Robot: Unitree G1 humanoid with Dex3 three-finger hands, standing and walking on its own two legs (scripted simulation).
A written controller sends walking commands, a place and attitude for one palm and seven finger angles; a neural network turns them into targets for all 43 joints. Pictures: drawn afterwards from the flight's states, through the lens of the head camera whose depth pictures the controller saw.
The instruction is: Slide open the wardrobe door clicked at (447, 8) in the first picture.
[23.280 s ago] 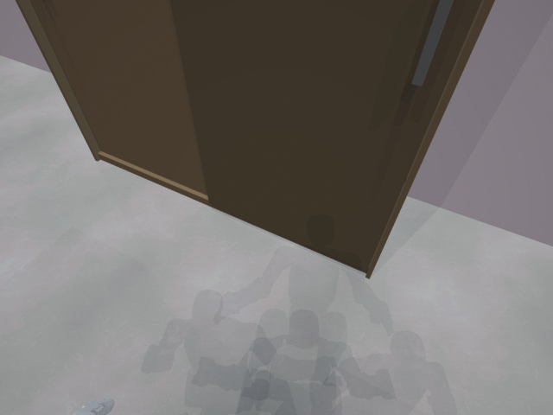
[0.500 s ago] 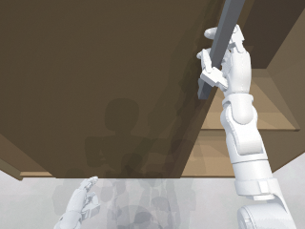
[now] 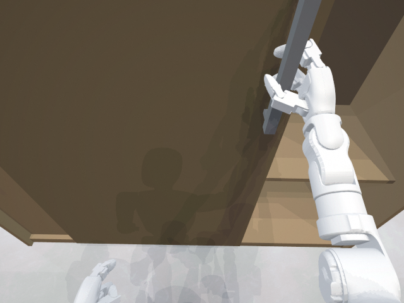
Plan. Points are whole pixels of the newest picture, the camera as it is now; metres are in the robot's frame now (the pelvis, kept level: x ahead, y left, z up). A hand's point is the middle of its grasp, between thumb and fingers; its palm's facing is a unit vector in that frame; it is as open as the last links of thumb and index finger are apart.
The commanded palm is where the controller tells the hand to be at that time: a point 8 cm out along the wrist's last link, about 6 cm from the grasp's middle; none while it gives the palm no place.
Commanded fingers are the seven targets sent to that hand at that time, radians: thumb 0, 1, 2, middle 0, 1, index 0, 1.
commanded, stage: loosen the grip on the handle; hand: right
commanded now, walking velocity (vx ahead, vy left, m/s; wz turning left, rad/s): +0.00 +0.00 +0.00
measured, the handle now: (283, 67) +0.46 -0.12 +0.25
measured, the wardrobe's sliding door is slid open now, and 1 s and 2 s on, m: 0.52 0.52 0.52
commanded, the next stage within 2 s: slip the hand off the handle in 0.48 s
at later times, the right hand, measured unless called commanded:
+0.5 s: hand (281, 98) +0.41 -0.11 +0.22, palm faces -0.01 +1.00 -0.07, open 14.6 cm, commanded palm +0.39 -0.16 +0.21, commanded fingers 0.00 0.55 -0.20 0.25 1.15 0.25 1.15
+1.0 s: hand (319, 105) +0.40 -0.17 +0.22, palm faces +0.08 +0.99 -0.08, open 14.7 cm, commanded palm +0.38 -0.22 +0.20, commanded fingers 0.00 0.55 -0.20 0.25 1.15 0.25 1.15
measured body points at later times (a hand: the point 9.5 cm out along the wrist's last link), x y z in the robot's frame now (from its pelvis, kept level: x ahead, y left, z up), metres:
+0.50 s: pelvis -0.01 +0.00 -0.01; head -0.01 +0.01 +0.44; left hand +0.04 +0.28 -0.12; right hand +0.41 -0.17 +0.22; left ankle +0.02 +0.11 -0.74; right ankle +0.04 -0.12 -0.74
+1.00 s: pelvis +0.02 -0.01 +0.00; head +0.01 +0.00 +0.45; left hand +0.17 +0.23 -0.09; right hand +0.39 -0.23 +0.22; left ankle +0.02 +0.11 -0.74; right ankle +0.04 -0.13 -0.74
